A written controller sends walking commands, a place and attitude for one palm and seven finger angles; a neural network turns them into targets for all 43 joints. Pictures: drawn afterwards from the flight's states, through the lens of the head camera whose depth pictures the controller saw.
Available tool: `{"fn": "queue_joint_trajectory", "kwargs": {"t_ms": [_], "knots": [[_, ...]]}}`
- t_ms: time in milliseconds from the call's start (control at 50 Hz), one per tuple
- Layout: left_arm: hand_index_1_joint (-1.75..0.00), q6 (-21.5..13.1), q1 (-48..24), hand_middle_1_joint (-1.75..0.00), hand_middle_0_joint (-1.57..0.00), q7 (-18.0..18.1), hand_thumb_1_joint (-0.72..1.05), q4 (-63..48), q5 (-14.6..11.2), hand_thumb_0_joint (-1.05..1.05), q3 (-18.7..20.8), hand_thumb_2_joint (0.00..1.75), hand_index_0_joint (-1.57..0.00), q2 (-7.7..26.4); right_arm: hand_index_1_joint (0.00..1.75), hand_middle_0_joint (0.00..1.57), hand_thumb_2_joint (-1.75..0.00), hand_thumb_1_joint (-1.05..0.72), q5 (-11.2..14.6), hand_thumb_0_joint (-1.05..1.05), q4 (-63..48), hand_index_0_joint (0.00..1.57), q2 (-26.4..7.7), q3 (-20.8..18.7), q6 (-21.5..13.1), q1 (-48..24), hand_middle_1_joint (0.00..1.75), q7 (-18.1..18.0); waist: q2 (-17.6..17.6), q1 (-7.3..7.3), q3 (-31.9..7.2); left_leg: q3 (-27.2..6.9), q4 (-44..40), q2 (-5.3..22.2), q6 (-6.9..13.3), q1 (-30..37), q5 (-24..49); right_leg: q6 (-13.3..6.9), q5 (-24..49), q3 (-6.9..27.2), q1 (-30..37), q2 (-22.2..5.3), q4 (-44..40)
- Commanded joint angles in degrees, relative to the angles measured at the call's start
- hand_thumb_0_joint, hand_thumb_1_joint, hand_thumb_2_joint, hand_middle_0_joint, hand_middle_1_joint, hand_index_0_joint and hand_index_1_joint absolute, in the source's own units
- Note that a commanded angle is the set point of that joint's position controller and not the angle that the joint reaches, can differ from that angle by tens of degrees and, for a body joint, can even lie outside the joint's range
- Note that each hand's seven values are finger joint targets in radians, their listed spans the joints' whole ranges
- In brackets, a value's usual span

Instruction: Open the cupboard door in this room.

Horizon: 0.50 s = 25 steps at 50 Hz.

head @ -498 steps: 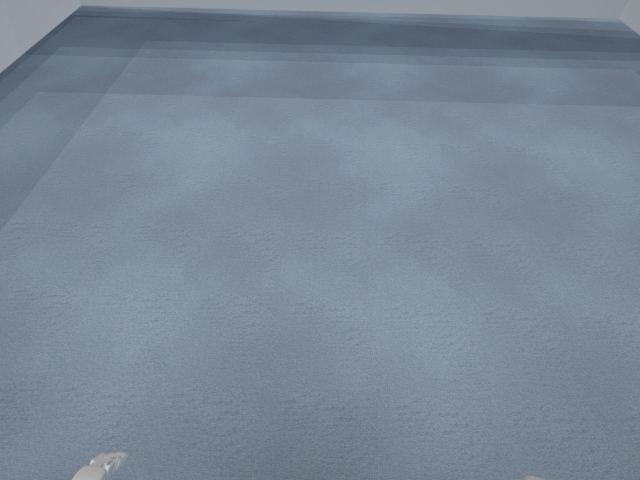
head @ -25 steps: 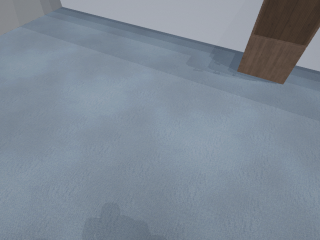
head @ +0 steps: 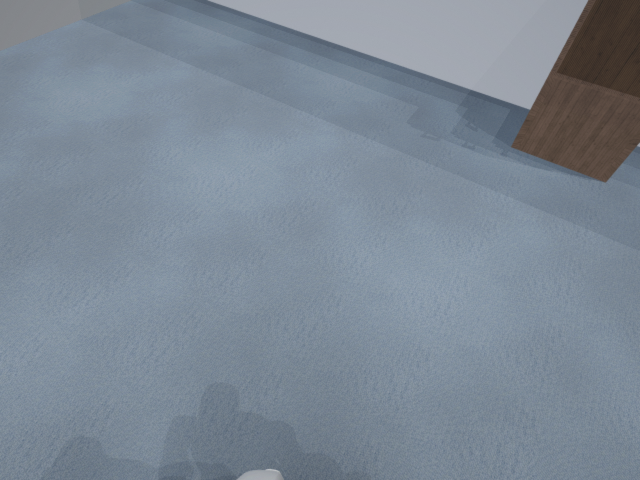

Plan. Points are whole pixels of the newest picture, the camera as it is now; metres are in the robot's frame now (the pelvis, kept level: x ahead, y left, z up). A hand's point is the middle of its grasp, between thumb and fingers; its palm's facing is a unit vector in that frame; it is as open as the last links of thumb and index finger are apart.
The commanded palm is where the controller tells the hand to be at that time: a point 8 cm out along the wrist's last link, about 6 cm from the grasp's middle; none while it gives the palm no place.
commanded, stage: turn or walk to find it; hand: left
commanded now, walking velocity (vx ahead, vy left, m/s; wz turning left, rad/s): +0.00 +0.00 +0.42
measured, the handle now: out of the picture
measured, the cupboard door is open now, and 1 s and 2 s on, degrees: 0 0 0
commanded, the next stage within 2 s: none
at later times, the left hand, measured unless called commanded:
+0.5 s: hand out of the picture +0.02 +0.16 -0.13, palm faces +0.24 -0.92 -0.31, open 7.4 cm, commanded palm none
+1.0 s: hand out of the picture -0.17 +0.13 -0.17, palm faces +0.52 -0.82 -0.25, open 7.4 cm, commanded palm none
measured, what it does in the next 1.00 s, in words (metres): steps on the spot, turning left: right foot, then left foot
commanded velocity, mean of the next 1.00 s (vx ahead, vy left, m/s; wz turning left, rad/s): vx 0.00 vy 0.00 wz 0.42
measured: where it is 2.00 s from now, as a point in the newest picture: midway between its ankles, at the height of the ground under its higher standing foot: outside the picture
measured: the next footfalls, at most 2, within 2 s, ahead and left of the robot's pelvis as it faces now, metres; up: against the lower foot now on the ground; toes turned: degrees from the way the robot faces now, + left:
right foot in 0.42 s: +0.02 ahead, -0.17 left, +0.00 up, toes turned +12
left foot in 0.90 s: -0.09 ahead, +0.05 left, +0.00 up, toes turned +30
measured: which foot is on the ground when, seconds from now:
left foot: down 0.00-0.42, up 0.44-0.88, down 0.90-1.00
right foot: up 0.00-0.40, down 0.42-0.90, up 0.92-1.00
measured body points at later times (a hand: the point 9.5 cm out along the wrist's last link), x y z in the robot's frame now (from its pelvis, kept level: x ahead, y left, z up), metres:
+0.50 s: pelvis -0.03 -0.07 +0.01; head +0.00 -0.09 +0.46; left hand +0.01 +0.20 -0.11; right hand +0.08 -0.32 -0.15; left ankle +0.01 +0.08 -0.68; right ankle -0.02 -0.17 -0.72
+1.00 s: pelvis -0.06 -0.05 +0.01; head -0.04 -0.01 +0.46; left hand -0.20 +0.17 -0.15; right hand +0.17 -0.21 -0.12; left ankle -0.12 +0.03 -0.72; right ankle -0.03 -0.18 -0.68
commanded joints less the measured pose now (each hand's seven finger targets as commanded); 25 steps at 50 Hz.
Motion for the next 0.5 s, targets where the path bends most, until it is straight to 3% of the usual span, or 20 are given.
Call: {"fn": "queue_joint_trajectory", "kwargs": {"t_ms": [0, 20, 60, 100, 180, 260, 320, 360, 380, 400, 420, 440, 460, 480], "knots": [[-0.3, 0.0, -0.4, -0.3, -0.2, 0.8, 0.9, -5.7, 0.1, 0.0, 1.2, 0.9, -0.2, 6.3, 0.3, 0.2, -0.9, -0.9, -0.3, 0.0, -2.9, 0.2, -12.8, -2.9, -1.4, 6.5, 0.3, -1.5, 12.7, -2.11, -6.0, -34.5, -23.8, 20.7, 6.3, 10.4, 14.6, 0.4, -10.5, 9.0, -15.5, 1.3, 25.0], [-0.3, -0.3, -0.9, -0.3, -0.2, 0.4, 0.9, -5.7, 0.3, 0.0, 1.2, 0.9, -0.2, 6.8, 0.3, 0.2, -0.9, -0.9, -0.3, 0.0, -3.7, 0.2, -12.0, -2.7, -1.5, 4.7, 0.3, -1.5, 8.8, -1.3, -6.9, -32.5, -22.4, 19.5, 7.4, 11.9, 11.6, 0.6, -7.5, 10.2, -17.4, 0.6, 26.4], [-0.3, -0.7, -1.5, -0.3, -0.2, 0.0, 0.9, -5.8, 0.4, 0.0, 1.2, 0.9, -0.2, 6.0, 0.3, 0.2, -0.9, -0.9, -0.4, 0.0, -4.7, 0.2, -10.8, -2.6, -1.7, 2.9, 0.3, -1.5, 5.5, -0.9, -8.1, -26.2, -21.9, 16.4, 7.5, 10.9, 10.8, 1.1, -3.2, 10.1, -16.5, 0.6, 26.0], [-0.3, -0.8, -1.6, -0.3, -0.2, -0.2, 0.9, -6.3, 0.3, 0.0, 1.1, 0.9, -0.2, 5.4, 0.3, 0.2, -0.9, -0.9, -0.3, 0.0, -5.0, 0.2, -10.8, -2.7, -1.8, 2.9, 0.3, -1.4, 5.3, -1.09, -9.5, -23.7, -21.3, 14.7, 7.1, 12.7, 13.1, 1.7, -2.0, 9.4, -16.4, 1.1, 23.0], [-0.3, -0.8, -2.9, -0.3, -0.2, -0.2, 0.9, -7.9, 0.2, 0.0, 1.1, 0.9, -0.2, 4.8, 0.3, 0.2, -0.9, -0.9, -0.3, 0.0, -5.6, 0.2, -11.3, -3.4, -1.5, 4.0, 0.3, -1.1, 7.8, -2.16, -10.5, -23.8, -20.6, 13.5, 7.1, 14.6, 14.1, 2.6, -2.5, 8.9, -15.6, 2.2, 16.6], [-0.3, -0.7, -3.1, -0.3, -0.2, -0.1, 0.9, -9.0, -0.1, 0.0, 1.0, 0.9, -0.2, 4.8, 0.3, 0.2, -0.9, -0.9, -0.6, 0.0, -6.6, 0.2, -12.1, -4.2, -0.8, 3.9, 0.3, -0.7, 9.9, -2.45, -9.9, -26.3, -20.6, 12.8, 6.8, 11.4, 12.9, 2.3, -3.1, 8.7, -11.1, 3.5, 9.5], [-0.3, -0.5, 0.8, -0.3, -0.2, 0.0, 0.9, -8.5, -0.3, 0.0, 1.3, 0.9, -0.2, 5.4, 0.3, 0.2, -0.9, -0.9, -0.7, 0.0, -7.9, 0.2, -12.4, -4.7, -0.3, 1.6, 0.3, -0.3, 11.6, -0.76, -9.4, -26.6, -20.8, 11.0, 5.3, 6.1, 6.7, 1.8, -0.5, 8.1, -4.5, 4.5, 1.3], [-0.3, -0.8, 6.0, -0.3, -0.2, 0.1, 0.9, -7.4, -0.4, 0.0, 1.8, 0.9, -0.2, 6.4, 0.3, 0.2, -0.9, -0.9, -0.4, 0.0, -8.9, 0.2, -11.8, -4.9, 0.2, -0.4, 0.3, -0.2, 10.1, 1.53, -9.2, -24.3, -18.8, 8.1, 2.4, -1.3, 0.9, 1.5, 6.2, 6.7, 5.7, 4.6, -11.2], [-0.3, -1.3, 8.2, -0.3, -0.2, 0.2, 0.9, -7.0, 0.0, 0.0, 2.4, 0.9, -0.2, 8.9, 0.3, 0.2, -0.9, -0.9, -0.1, 0.0, -9.3, 0.2, -9.8, -4.8, 0.5, -0.5, 0.3, 0.1, 4.1, 2.28, -8.9, -19.6, -13.4, 4.5, -0.5, -7.9, -4.5, 0.2, 6.1, 10.1, 12.0, 0.2, -18.1], [-0.3, -1.7, 7.5, -0.3, -0.2, 0.5, 0.9, -8.2, 1.1, 0.0, 3.4, 0.9, -0.2, 14.0, 0.3, 0.2, -0.9, -0.9, 0.3, 0.0, -10.4, 0.2, -6.2, -4.2, 0.4, 0.5, 0.3, 0.2, -11.1, 2.18, -7.5, -9.1, 2.3, -2.1, -4.5, -18.2, -11.5, -5.0, -6.3, 28.9, 13.9, -15.3, -25.9], [-0.3, -1.3, 2.2, -0.3, -0.2, 0.6, 0.9, -10.5, 0.7, 0.0, 3.1, 0.9, -0.2, 15.4, 0.3, 0.2, -0.9, -0.9, -0.4, 0.0, -11.2, 0.2, -7.2, -4.5, 0.3, -1.1, 0.3, 0.0, -12.1, 1.63, -3.8, -6.0, 15.0, -2.2, -5.1, -16.8, -14.4, -9.0, -4.3, 33.1, 1.7, -23.9, -28.4], [-0.3, -1.7, -0.9, -0.3, -0.2, 0.8, 0.9, -11.2, 0.4, 0.0, 3.3, 0.9, -0.2, 13.3, 0.3, 0.2, -0.9, -0.9, -0.8, 0.0, -10.5, 0.2, -8.4, -4.7, 0.9, -1.6, 0.3, 0.1, -13.2, 0.26, -2.1, -7.0, 22.3, 0.4, -4.5, -14.2, -13.1, -9.2, -2.2, 31.4, -4.8, -21.7, -28.1], [-0.3, -1.9, -3.3, -0.3, -0.2, 0.6, 0.9, -11.3, 0.3, 0.0, 2.6, 0.9, -0.2, 11.2, 0.3, 0.2, -0.9, -0.9, -0.7, 0.0, -9.1, 0.2, -8.3, -4.8, 1.3, -1.0, 0.3, 0.5, -9.9, -1.18, 1.0, -6.1, 27.5, 1.5, -4.4, -12.4, -10.0, -8.4, 0.4, 25.5, -8.9, -17.9, -27.1], [-0.3, -2.1, -5.1, -0.3, -0.2, 0.3, 0.9, -11.3, 0.3, 0.0, 1.8, 0.9, -0.2, 9.1, 0.3, 0.2, -0.9, -0.9, -0.7, 0.0, -7.8, 0.2, -7.4, -4.6, 1.4, 0.8, 0.3, 0.8, -7.8, -2.83, 1.7, -4.7, 30.3, 1.8, -4.9, -12.0, -6.5, -7.1, 7.5, 18.2, -8.5, -13.9, -24.5]]}}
